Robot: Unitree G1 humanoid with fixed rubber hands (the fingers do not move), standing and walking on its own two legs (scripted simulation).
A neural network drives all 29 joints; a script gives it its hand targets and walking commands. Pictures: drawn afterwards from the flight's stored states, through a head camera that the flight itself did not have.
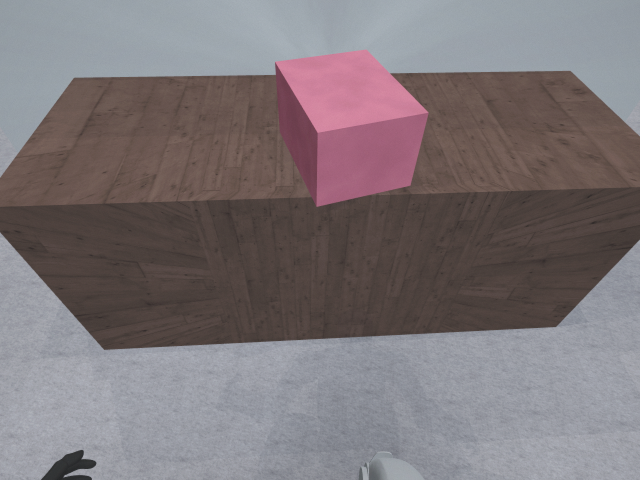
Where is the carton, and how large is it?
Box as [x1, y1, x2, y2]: [275, 50, 428, 206]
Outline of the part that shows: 366,50 275,62 280,132 316,206 406,186 410,184 428,112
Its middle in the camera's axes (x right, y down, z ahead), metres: +0.05 -0.26 +0.85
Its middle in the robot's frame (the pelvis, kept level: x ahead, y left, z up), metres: +0.83 -0.08 +0.00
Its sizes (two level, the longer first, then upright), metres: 0.287 0.217 0.175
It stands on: a pedestal, 0.64 m high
